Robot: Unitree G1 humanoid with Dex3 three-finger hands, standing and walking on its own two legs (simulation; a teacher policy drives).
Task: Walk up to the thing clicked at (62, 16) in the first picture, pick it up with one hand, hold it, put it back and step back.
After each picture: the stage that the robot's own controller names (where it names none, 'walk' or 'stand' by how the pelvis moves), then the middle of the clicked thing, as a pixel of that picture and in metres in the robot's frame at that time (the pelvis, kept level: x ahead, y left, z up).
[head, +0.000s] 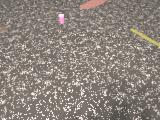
stand; (61, 18) +1.86 +0.29 -0.72
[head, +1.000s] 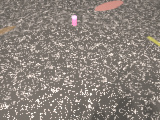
walk; (74, 20) +1.74 +0.20 -0.71
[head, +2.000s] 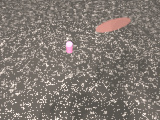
walk; (69, 47) +1.16 +0.20 -0.70
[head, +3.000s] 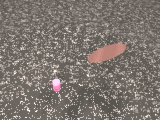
walk; (56, 85) +0.75 +0.20 -0.70
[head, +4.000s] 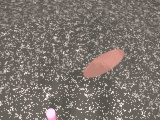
walk; (51, 115) +0.44 +0.20 -0.70
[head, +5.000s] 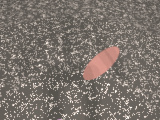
stand; out of the picture +0.36 +0.14 -0.68
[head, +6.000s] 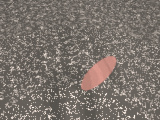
stand; out of the picture +0.33 +0.15 -0.72
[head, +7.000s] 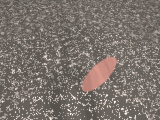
stand; out of the picture +0.32 +0.15 -0.73
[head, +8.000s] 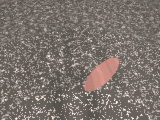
stand; out of the picture +0.34 +0.15 -0.73
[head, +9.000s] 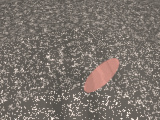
stand; out of the picture +0.33 +0.15 -0.73
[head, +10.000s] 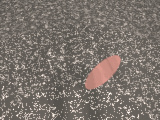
go down; out of the picture +0.33 +0.14 -0.72
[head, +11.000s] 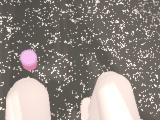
go down; (29, 60) +0.43 +0.15 -0.30
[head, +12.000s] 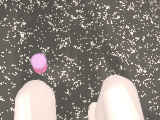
approach; (39, 64) +0.43 +0.14 -0.31
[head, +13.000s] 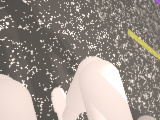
close in; out of the picture +0.44 +0.19 -0.23
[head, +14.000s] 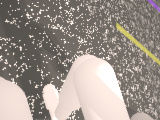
close; out of the picture +0.43 +0.20 -0.24
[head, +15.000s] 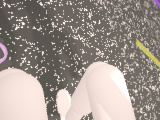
lift; out of the picture +0.39 +0.20 -0.20
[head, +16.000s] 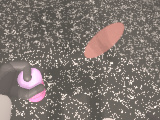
lift; (33, 85) +0.33 +0.17 -0.01
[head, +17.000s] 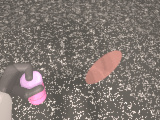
hold; (34, 88) +0.33 +0.17 +0.01
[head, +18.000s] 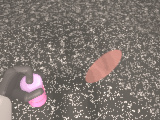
hold; (34, 91) +0.32 +0.17 +0.00
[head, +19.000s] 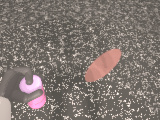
crouch; (34, 92) +0.32 +0.17 -0.01
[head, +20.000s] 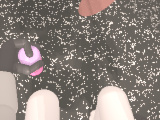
crouch; (32, 61) +0.41 +0.16 -0.10
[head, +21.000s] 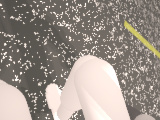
lower; out of the picture +0.44 +0.22 -0.24
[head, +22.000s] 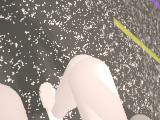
lower; out of the picture +0.45 +0.24 -0.24
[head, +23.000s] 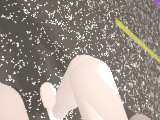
lower; out of the picture +0.45 +0.23 -0.25
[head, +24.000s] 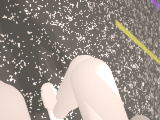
lower; out of the picture +0.45 +0.23 -0.24
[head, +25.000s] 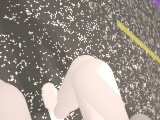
loosen; out of the picture +0.44 +0.22 -0.24
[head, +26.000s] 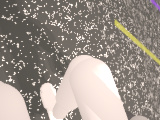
withdraw; out of the picture +0.44 +0.22 -0.24
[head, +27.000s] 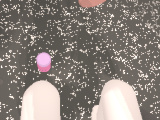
walk; (43, 62) +0.46 +0.16 -0.33
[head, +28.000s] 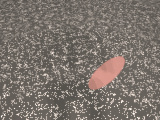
stand; out of the picture +0.37 +0.13 -0.66
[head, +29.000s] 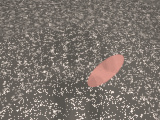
stand; out of the picture +0.39 +0.14 -0.66
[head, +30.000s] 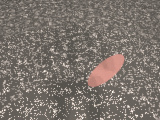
stand; out of the picture +0.38 +0.14 -0.66
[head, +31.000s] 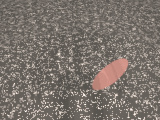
stand; out of the picture +0.40 +0.14 -0.72
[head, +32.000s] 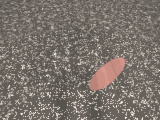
stand; out of the picture +0.36 +0.15 -0.73
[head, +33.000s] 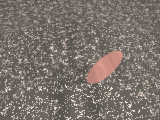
walk; out of the picture +0.38 +0.16 -0.72
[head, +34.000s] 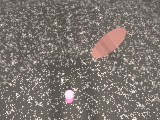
walk; (69, 96) +0.50 +0.08 -0.70
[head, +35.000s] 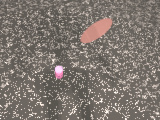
walk; (59, 72) +0.76 +0.15 -0.71
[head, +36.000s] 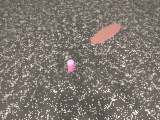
stand; (70, 65) +1.00 +0.16 -0.71
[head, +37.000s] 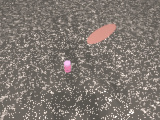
stand; (67, 66) +0.99 +0.14 -0.72
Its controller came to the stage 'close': yes
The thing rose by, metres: 0.70
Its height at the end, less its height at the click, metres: +0.00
